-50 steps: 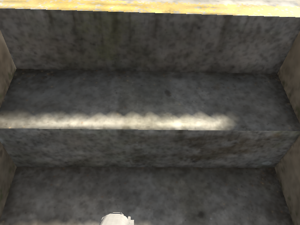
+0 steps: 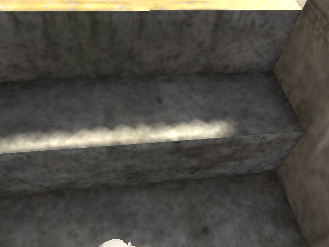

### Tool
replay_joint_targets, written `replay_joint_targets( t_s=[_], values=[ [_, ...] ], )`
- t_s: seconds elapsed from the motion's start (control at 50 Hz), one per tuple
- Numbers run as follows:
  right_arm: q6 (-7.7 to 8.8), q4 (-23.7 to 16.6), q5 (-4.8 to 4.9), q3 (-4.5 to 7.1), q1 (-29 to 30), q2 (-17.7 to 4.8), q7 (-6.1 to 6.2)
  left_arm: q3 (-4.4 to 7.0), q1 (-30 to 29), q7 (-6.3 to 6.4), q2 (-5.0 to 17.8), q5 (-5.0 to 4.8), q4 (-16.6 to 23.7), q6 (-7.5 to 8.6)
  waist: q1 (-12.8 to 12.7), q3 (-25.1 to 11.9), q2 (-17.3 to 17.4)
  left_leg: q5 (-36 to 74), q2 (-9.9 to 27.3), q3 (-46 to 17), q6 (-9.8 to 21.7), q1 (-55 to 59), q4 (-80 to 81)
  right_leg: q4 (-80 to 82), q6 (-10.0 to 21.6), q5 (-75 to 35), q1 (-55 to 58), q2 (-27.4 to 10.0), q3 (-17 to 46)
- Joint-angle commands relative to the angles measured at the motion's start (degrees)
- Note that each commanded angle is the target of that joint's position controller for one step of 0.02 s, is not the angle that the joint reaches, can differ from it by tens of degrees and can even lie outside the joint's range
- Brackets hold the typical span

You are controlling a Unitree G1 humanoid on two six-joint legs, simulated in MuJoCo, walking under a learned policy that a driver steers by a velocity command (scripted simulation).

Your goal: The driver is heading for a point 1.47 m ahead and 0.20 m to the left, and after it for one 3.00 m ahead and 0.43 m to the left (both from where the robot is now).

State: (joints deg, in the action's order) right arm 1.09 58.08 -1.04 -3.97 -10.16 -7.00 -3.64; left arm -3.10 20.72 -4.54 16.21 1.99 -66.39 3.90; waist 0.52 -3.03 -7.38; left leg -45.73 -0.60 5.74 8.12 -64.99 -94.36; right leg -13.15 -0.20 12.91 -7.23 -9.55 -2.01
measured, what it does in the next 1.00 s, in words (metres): stands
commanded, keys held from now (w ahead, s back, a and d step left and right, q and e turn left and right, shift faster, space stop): w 0.80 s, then no key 0.20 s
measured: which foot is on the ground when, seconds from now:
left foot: down 0.00-1.00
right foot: down 0.00-1.00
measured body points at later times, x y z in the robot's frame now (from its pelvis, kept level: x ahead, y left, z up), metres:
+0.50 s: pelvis +0.00 -0.01 +0.00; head +0.03 +0.03 +0.45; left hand +0.06 +0.25 -0.16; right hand +0.07 -0.23 -0.13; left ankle +0.10 +0.10 -0.53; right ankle -0.08 -0.18 -0.75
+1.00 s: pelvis +0.01 +0.00 +0.00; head +0.06 +0.04 +0.44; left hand +0.03 +0.26 -0.17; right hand +0.08 -0.20 -0.13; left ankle +0.10 +0.10 -0.54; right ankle -0.08 -0.18 -0.75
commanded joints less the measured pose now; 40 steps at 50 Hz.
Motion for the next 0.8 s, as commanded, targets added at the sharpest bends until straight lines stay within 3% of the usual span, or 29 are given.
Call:
replay_joint_targets(
  t_s=[0.02,0.12,0.14,0.16,0.22,0.3,0.4,0.48,0.5,0.54,0.58,0.6,0.62,0.8],
  values=[
    [0.63,-2.13,-0.15,1.10,-1.87,-4.81,0.05,1.03,6.69,-0.05,5.71,0.23,0.12,-0.17,0.27,-0.94,4.79,-12.36,1.55,-16.57,4.35,13.31,17.54,3.45,7.91,-4.01,-11.15,-4.15,0.35],
    [0.71,-1.83,0.33,1.47,-4.84,-5.74,0.74,1.73,4.59,-0.31,6.04,-0.29,2.89,-1.02,1.34,-2.40,5.45,-16.89,2.76,-21.17,5.33,12.97,23.38,1.00,7.28,-2.83,-10.93,-2.89,-0.48],
    [0.75,-2.32,0.55,1.34,-4.13,-6.49,1.31,1.65,3.96,-0.31,5.83,-0.49,3.71,-1.17,1.43,-3.24,5.53,-17.72,3.19,-23.33,5.56,13.05,25.11,0.58,7.06,-3.68,-11.02,-2.60,-0.85],
    [0.33,-2.65,0.16,1.49,-3.41,-7.77,1.33,1.46,5.03,-0.26,5.38,-0.60,3.86,-1.37,1.76,-3.75,6.90,-20.53,3.50,-25.05,6.16,12.22,27.76,-1.19,7.34,-0.56,-11.14,-1.93,-0.74],
    [1.12,-3.04,1.23,0.58,-3.36,-6.49,1.79,1.83,1.78,-0.14,5.80,-0.60,5.46,-1.02,1.38,-3.07,7.59,-18.74,3.61,-25.02,4.82,11.46,27.09,0.32,6.60,-2.73,-10.85,-2.33,-0.62],
    [1.60,-4.29,1.49,0.12,-3.36,-7.29,1.71,2.43,-1.36,-0.15,7.32,-0.75,6.59,-0.64,2.28,-1.77,7.22,-16.33,2.81,-23.21,4.05,9.67,24.97,1.94,6.70,-0.82,-10.43,-3.24,-0.24],
    [1.79,-5.85,1.54,0.06,-3.45,-7.01,0.94,3.32,-1.87,-0.56,8.49,0.32,7.25,-0.91,2.79,-0.20,6.53,-12.49,1.02,-19.38,3.57,7.98,20.78,3.51,7.90,-1.24,-9.30,-4.27,-0.25],
    [1.27,-6.79,1.31,0.18,-4.31,-6.60,-0.06,3.49,-1.11,-1.21,8.42,0.47,7.38,-0.92,2.57,-2.55,5.80,-9.73,0.00,-16.75,2.69,11.51,16.51,5.38,8.77,-4.59,-9.45,-4.94,-0.47],
    [1.08,-7.53,1.15,0.10,-3.98,-6.11,-0.26,3.55,-1.29,-1.11,8.79,0.85,7.31,-0.89,2.76,-2.31,5.05,-8.25,-0.21,-16.02,2.56,12.01,15.51,5.79,9.09,-6.26,-9.75,-5.02,-0.62],
    [0.62,-7.44,1.02,-0.01,-6.07,-5.73,-0.81,4.21,-1.95,-0.87,10.32,0.67,7.81,-0.92,3.45,-3.03,3.80,-8.38,-0.65,-15.42,2.41,13.09,15.15,7.01,8.79,-4.63,-9.33,-5.90,-0.77],
    [0.38,-7.92,1.22,0.17,-6.28,-6.45,-0.92,4.30,-2.09,-1.05,9.81,0.69,8.18,-0.97,3.55,-3.73,4.30,-8.03,-1.02,-15.78,2.63,14.08,15.09,6.58,8.64,-7.23,-9.43,-5.76,-1.57],
    [0.23,-7.54,1.38,0.13,-5.96,-6.28,-1.19,4.10,-1.75,-1.49,8.00,0.36,7.70,-0.79,2.80,-3.88,4.39,-7.54,-1.24,-15.88,3.17,12.22,14.51,5.53,8.15,-8.55,-8.07,-5.31,-3.18],
    [0.01,-7.62,1.19,0.08,-6.34,-6.22,-1.37,4.16,-0.74,-1.56,7.78,0.48,7.45,-0.87,2.48,-4.38,3.74,-7.74,-1.27,-15.53,3.38,12.23,14.35,5.49,8.44,-8.17,-7.64,-5.41,-3.12],
    [-1.88,-10.72,0.97,1.01,-7.25,-6.93,-1.83,5.32,-0.99,-2.37,8.44,1.12,9.55,-2.19,2.79,-6.23,4.70,-7.99,-2.00,-15.30,4.14,12.52,14.34,4.81,11.05,-8.47,-9.37,-6.19,-3.38]
  ],
)
Keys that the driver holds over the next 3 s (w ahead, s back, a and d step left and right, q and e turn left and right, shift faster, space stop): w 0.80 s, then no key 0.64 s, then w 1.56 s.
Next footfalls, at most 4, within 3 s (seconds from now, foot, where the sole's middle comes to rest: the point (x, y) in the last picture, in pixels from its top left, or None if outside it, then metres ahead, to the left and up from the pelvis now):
none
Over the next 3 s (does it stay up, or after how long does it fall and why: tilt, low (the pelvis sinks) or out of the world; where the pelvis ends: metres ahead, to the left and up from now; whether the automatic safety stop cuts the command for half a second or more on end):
stays up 0.01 -0.01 0.00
